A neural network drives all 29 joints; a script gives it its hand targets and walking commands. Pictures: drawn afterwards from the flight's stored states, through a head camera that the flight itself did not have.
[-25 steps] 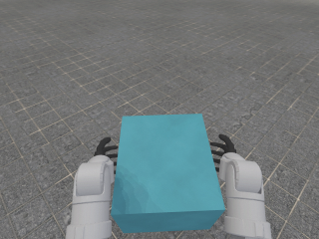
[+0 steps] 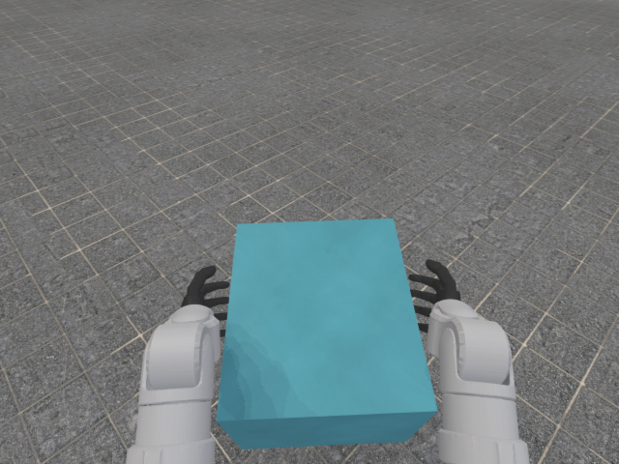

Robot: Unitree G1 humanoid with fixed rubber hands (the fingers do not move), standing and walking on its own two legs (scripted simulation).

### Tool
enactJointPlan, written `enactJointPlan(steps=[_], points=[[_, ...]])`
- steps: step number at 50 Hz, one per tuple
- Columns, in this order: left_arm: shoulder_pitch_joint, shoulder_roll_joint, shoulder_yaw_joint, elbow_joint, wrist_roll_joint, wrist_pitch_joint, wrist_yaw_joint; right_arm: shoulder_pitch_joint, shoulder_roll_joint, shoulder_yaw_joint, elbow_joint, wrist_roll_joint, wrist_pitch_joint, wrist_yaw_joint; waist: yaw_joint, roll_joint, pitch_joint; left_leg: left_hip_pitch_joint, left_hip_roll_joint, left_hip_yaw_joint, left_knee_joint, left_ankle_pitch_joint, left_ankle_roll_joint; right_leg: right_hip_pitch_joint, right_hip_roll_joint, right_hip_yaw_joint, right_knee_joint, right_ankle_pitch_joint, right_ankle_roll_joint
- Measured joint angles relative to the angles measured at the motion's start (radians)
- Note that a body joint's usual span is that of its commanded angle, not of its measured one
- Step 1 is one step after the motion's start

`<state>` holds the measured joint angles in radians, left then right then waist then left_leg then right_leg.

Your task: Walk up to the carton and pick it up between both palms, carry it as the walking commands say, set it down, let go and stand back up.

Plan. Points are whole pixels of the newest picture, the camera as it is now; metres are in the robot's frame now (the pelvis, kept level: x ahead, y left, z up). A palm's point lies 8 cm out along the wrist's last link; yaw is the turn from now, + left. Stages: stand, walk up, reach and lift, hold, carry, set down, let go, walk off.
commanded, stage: carry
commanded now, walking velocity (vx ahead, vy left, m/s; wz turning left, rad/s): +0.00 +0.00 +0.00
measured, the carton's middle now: (319, 330) +0.31 +0.00 +0.00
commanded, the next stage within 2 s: hold in 0.66 s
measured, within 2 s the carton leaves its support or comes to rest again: neither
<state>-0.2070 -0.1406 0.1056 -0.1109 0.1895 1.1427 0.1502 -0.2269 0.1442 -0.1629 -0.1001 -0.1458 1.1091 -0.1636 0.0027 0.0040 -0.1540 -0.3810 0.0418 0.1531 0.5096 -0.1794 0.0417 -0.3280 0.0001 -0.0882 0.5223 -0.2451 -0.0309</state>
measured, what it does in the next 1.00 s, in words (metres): stands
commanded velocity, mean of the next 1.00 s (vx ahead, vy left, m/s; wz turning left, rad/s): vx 0.00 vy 0.00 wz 0.00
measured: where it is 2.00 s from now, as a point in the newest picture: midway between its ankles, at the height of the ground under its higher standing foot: outside the picture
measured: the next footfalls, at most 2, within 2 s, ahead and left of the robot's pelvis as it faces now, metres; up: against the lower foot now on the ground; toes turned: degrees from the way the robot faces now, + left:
none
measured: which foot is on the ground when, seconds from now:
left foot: down 0.00-1.00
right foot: down 0.00-1.00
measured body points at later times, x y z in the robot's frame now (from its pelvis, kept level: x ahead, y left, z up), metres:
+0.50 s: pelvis +0.00 +0.00 +0.00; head -0.03 -0.01 +0.45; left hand +0.28 +0.15 +0.07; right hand +0.29 -0.17 +0.07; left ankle +0.06 +0.09 -0.73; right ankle +0.02 -0.10 -0.73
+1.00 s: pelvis +0.00 +0.00 +0.00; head -0.04 +0.01 +0.45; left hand +0.30 +0.17 +0.05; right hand +0.31 -0.15 +0.05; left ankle +0.06 +0.09 -0.73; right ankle +0.02 -0.10 -0.73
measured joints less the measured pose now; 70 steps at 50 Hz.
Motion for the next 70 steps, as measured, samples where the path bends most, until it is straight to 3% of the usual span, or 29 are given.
enactJointPlan(steps=[20,23,26,29,31,35,37,39,42,45,51,57,63,70], points=[[0.015,0.002,0.001,0.0,0.013,-0.017,-0.04,0.01,-0.002,-0.005,0.003,-0.018,-0.023,0.038,-0.002,0.001,0.0,0.001,0.003,0.0,-0.002,-0.001,-0.005,0.0,0.003,0.0,0.001,-0.003,-0.005],[0.028,0.005,-0.013,-0.032,0.0,-0.004,-0.026,0.022,-0.004,0.009,-0.033,-0.001,-0.009,0.012,-0.003,0.002,0.006,0.001,0.004,-0.001,0.0,-0.002,-0.006,0.001,0.004,-0.001,0.001,-0.004,-0.006],[0.022,0.004,-0.002,-0.005,0.01,-0.013,-0.037,0.01,-0.002,-0.003,0.0,-0.016,-0.019,0.035,-0.004,0.004,0.002,0.002,0.005,0.0,-0.001,-0.002,-0.008,0.0,0.005,0.0,0.001,-0.004,-0.007],[0.029,0.005,-0.011,-0.035,-0.002,-0.003,-0.028,0.022,-0.004,0.005,-0.03,0.0,-0.014,0.018,-0.003,0.005,0.009,0.002,0.005,-0.002,0.0,-0.002,-0.009,0.001,0.005,-0.002,0.002,-0.005,-0.008],[0.023,0.004,-0.003,-0.016,0.01,-0.015,-0.04,0.015,-0.003,0.0,-0.009,-0.014,-0.027,0.037,-0.003,0.004,0.007,0.003,0.006,-0.002,-0.001,-0.002,-0.01,0.002,0.006,-0.001,0.002,-0.006,-0.009],[0.029,0.005,-0.007,-0.026,0.005,-0.012,-0.039,0.022,-0.004,0.005,-0.022,-0.011,-0.024,0.03,-0.003,0.002,0.008,0.004,0.008,-0.004,0.0,-0.004,-0.012,0.003,0.008,-0.003,0.002,-0.008,-0.011],[-0.025,-0.005,0.06,0.14,0.044,-0.123,-0.096,-0.039,0.008,-0.056,0.164,-0.084,-0.14,0.09,0.032,-0.009,0.071,0.079,-0.017,-0.035,-0.028,0.001,-0.01,0.066,0.017,0.024,-0.016,0.002,-0.014],[-0.031,-0.005,0.099,0.251,0.084,-0.228,-0.109,-0.074,0.018,-0.075,0.316,-0.13,-0.251,0.11,0.058,-0.015,0.131,0.143,-0.04,-0.074,-0.05,0.008,-0.01,0.115,0.034,0.067,-0.033,0.016,-0.015],[0.043,0.007,0.074,0.23,0.073,-0.322,-0.112,-0.018,0.003,-0.023,0.334,-0.122,-0.356,0.112,0.076,-0.02,0.165,0.166,-0.049,-0.102,-0.05,0.004,-0.018,0.126,0.052,0.104,-0.033,0.022,-0.015],[0.05,0.008,0.073,0.206,0.046,-0.361,-0.117,0.011,-0.003,-0.028,0.329,-0.083,-0.418,0.108,0.095,-0.026,0.163,0.167,-0.047,-0.099,-0.042,-0.01,-0.019,0.13,0.055,0.11,-0.035,0.022,-0.011],[-0.052,-0.008,0.152,0.267,0.083,-0.396,-0.113,-0.083,0.019,-0.088,0.415,-0.096,-0.459,0.113,0.105,-0.03,0.128,0.187,-0.059,-0.107,-0.05,-0.007,-0.009,0.155,0.043,0.103,-0.043,0.02,-0.003],[-0.075,-0.017,0.191,0.354,0.114,-0.406,-0.136,-0.125,0.027,-0.144,0.503,-0.171,-0.455,0.146,0.073,-0.021,0.098,0.242,-0.078,-0.112,-0.083,-0.004,0.003,0.215,0.026,0.101,-0.083,0.023,0.011],[-0.055,-0.012,0.153,0.357,0.1,-0.39,-0.126,-0.089,-0.007,-0.13,0.483,-0.145,-0.435,0.194,0.042,-0.022,0.124,0.267,-0.087,-0.1,-0.099,-0.003,0.014,0.238,0.017,0.114,-0.097,0.027,0.022],[-0.024,-0.005,0.145,0.401,0.099,-0.431,-0.091,-0.039,-0.001,-0.114,0.479,-0.13,-0.461,0.211,0.074,-0.022,0.144,0.269,-0.085,-0.069,-0.109,-0.002,0.018,0.217,0.021,0.147,-0.078,0.022,0.002]])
